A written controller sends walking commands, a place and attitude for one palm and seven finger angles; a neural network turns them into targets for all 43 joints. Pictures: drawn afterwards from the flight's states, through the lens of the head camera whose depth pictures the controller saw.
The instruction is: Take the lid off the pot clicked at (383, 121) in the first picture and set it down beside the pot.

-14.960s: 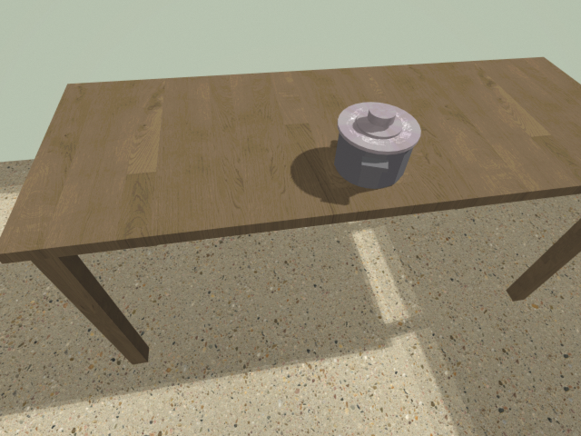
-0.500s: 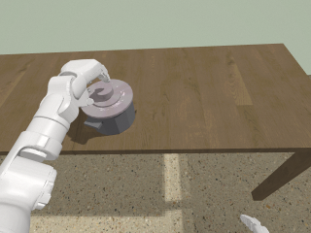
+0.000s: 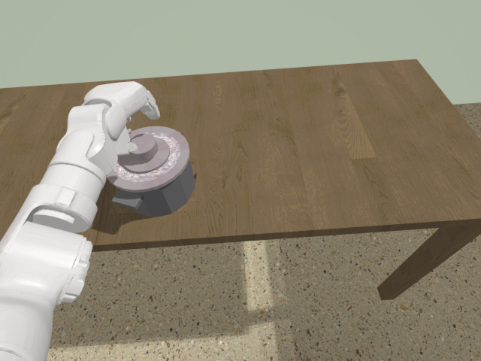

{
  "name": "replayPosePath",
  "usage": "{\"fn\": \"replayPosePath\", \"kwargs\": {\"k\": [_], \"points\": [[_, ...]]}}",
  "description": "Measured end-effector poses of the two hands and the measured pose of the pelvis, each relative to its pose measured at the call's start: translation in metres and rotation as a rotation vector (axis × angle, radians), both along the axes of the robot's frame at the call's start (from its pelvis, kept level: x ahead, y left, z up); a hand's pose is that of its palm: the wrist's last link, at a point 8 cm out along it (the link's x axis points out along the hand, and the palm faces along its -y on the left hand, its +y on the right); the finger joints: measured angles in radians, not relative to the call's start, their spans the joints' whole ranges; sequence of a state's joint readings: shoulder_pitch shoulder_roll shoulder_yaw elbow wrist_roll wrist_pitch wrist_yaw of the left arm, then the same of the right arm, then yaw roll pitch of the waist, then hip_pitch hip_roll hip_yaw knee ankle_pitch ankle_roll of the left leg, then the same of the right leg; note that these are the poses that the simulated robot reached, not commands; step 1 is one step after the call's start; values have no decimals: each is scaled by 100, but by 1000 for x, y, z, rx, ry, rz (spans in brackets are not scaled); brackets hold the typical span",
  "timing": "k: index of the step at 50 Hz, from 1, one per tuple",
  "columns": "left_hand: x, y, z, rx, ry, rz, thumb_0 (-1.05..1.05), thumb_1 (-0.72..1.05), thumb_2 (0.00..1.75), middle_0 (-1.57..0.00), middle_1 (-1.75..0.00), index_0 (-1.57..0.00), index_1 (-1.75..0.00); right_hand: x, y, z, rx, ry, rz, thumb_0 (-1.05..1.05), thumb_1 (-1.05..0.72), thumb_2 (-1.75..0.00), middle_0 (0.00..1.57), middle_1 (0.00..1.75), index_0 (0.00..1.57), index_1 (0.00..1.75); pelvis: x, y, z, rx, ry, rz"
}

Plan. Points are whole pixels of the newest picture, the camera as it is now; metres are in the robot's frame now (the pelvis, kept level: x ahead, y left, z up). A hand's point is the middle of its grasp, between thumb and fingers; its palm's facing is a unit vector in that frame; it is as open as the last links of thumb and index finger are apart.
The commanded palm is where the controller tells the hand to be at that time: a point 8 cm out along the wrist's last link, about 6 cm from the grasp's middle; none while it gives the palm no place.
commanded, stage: move the open hand above the knob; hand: left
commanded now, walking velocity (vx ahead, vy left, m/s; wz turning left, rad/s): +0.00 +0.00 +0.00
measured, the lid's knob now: (142, 146) +0.50 +0.17 +0.07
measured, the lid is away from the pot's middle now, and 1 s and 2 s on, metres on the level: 0.00 0.00 0.00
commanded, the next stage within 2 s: lower the open fingers around the knob in 0.64 s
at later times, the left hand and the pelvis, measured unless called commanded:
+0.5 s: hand (125, 136) +0.45 +0.17 +0.14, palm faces -0.30 -0.01 -0.95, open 10.2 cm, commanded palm +0.45 +0.17 +0.20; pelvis -0.01 +0.00 +0.00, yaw +1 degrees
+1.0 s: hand (133, 135) +0.47 +0.17 +0.13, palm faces -0.34 -0.03 -0.94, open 10.2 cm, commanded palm +0.47 +0.18 +0.18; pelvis +0.00 +0.00 +0.00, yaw +0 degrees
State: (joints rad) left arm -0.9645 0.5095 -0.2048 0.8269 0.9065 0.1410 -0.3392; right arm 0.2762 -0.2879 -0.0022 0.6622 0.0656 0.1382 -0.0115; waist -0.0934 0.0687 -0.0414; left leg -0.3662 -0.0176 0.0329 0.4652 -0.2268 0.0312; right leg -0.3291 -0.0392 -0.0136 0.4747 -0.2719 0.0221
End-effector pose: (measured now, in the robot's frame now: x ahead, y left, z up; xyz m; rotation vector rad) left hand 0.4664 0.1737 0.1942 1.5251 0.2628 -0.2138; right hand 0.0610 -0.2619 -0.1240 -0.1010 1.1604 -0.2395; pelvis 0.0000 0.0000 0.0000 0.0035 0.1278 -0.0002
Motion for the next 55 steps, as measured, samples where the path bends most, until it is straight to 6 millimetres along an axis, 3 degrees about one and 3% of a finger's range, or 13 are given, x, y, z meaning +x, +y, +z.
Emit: {"fn": "replayPosePath", "kwargs": {"k": [19, 28, 39, 43, 50, 55], "points": [[-18, 5, 8, -4, -13, 25, 0, -30, 142, -83, -8, -83, -8, 41, 4, 9, 3, -105, 63, 1, -90, -90, 20, 30, 20, 30, -7, -3, -1, 0, -20, 16], [-18, -7, 9, 9, -18, -17, 0, -30, 142, -83, -8, -83, -8, 28, 3, 6, -4, -84, 53, 1, -90, -90, 20, 30, 20, 30, -11, -4, 0, 0, -20, 15], [-4, 1, 8, 22, 2, 21, 0, -30, 142, -83, -8, -83, -8, -8, -4, 2, -24, -6, -6, 1, -90, -90, 20, 30, 20, 30, -9, -4, 0, -2, -5, 2], [0, 5, -5, 2, 69, 69, 0, -30, 142, -83, -8, -83, -8, -16, -7, 1, -26, 24, -21, 1, -90, -90, 20, 30, 20, 30, -7, -3, 0, -2, -2, -2], [3, -5, -10, -2, 46, -22, 0, -30, 142, -83, -8, -83, -8, -17, -8, 5, -52, 21, -32, 1, -90, -90, 20, 30, 20, 30, -3, 0, 0, -3, 7, -5], [7, 5, -26, -19, 75, 32, 0, -30, 142, -83, -8, -83, -8, -12, -6, 6, -46, 13, -34, 1, -90, -90, 20, 30, 20, 30, -3, 1, -1, -3, 16, -16]]}}
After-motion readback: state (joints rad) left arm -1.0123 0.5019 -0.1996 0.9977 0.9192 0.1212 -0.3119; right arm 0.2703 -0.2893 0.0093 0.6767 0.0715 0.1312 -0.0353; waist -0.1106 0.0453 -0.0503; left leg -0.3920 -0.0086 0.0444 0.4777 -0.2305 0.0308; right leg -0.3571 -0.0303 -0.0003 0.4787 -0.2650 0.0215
